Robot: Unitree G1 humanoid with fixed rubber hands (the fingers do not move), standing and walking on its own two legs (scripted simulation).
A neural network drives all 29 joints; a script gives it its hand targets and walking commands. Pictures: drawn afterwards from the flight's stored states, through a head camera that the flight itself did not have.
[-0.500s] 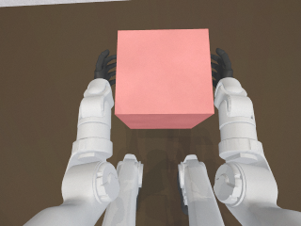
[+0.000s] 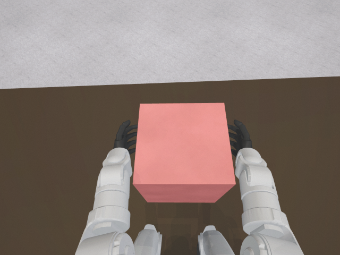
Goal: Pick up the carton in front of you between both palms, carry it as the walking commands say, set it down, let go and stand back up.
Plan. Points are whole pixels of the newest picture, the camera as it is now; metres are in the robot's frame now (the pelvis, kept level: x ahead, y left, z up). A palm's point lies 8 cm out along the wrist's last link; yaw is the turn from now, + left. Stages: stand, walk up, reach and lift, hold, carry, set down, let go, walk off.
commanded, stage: reach and lift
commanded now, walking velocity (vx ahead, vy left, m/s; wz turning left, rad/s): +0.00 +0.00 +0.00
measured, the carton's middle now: (181, 158) +0.38 +0.00 -0.09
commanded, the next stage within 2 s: hold in 1.44 s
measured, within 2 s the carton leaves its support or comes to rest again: neither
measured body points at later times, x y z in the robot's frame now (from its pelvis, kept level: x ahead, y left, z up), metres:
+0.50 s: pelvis +0.03 +0.00 +0.08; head +0.01 +0.00 +0.53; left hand +0.34 +0.15 +0.10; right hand +0.34 -0.15 +0.10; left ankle +0.05 +0.13 -0.65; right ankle +0.05 -0.13 -0.65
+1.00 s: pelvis +0.03 +0.00 +0.09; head +0.01 +0.00 +0.54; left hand +0.34 +0.15 +0.11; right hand +0.34 -0.15 +0.11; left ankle +0.05 +0.13 -0.65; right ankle +0.05 -0.13 -0.65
